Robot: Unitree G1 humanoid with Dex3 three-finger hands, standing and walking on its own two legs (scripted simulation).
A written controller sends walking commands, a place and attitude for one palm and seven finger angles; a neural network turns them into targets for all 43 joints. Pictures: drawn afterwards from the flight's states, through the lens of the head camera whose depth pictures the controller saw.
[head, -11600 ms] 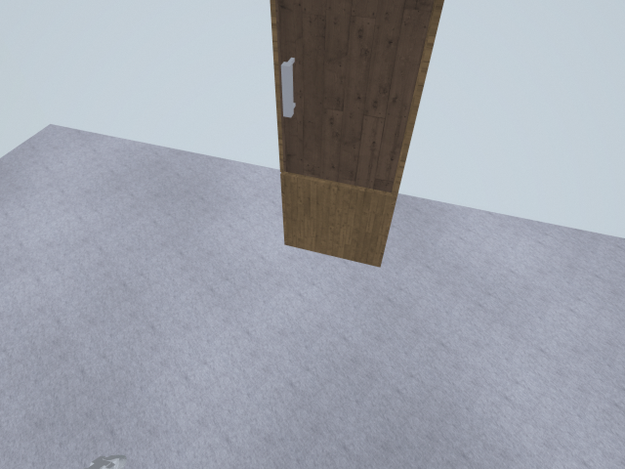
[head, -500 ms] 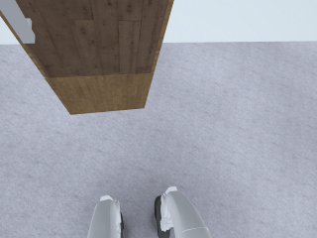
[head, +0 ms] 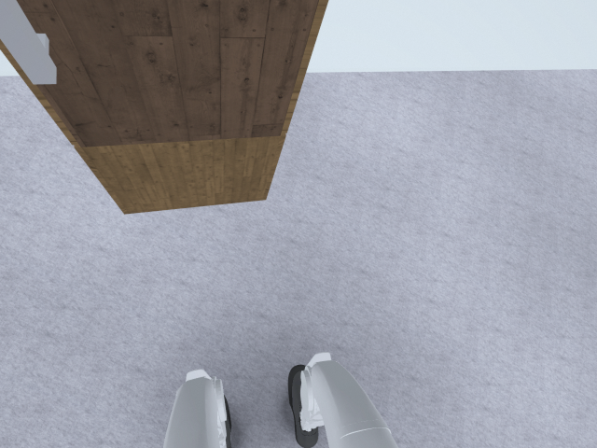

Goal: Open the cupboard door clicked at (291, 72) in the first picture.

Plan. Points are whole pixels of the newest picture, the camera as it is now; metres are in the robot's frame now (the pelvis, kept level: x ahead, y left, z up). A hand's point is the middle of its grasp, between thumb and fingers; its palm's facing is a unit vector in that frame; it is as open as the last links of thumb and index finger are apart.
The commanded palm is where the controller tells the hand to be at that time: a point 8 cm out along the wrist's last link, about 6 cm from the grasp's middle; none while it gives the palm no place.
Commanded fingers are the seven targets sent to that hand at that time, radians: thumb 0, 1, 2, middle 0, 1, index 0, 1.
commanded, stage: move the hooked fingers beside the handle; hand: left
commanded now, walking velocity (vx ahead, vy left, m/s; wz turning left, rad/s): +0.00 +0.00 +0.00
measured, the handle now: (12, 9) +0.60 +0.26 +0.07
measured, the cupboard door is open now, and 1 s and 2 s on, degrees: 0 0 0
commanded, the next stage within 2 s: slide the fingers in behind the handle in 1.20 s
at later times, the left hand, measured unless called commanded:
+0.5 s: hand out of the picture +0.52 +0.32 +0.07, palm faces +0.09 -1.00 -0.03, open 14.0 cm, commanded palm +0.52 +0.35 +0.06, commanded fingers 0.00 -0.50 0.30 -0.30 -1.20 -0.30 -1.20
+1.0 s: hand out of the picture +0.54 +0.33 +0.07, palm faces +0.08 -1.00 -0.03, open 14.0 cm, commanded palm +0.54 +0.34 +0.06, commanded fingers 0.00 -0.50 0.30 -0.30 -1.20 -0.30 -1.20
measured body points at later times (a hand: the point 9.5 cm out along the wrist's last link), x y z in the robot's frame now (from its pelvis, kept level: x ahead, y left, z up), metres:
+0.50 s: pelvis -0.01 -0.01 -0.01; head +0.19 +0.04 +0.40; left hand +0.51 +0.38 +0.08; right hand -0.01 -0.28 -0.09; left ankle -0.01 +0.08 -0.64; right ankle +0.03 -0.15 -0.64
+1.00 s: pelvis -0.01 +0.00 -0.01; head +0.20 +0.06 +0.38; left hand +0.53 +0.38 +0.07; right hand -0.03 -0.25 -0.09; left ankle -0.01 +0.08 -0.64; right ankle +0.03 -0.15 -0.64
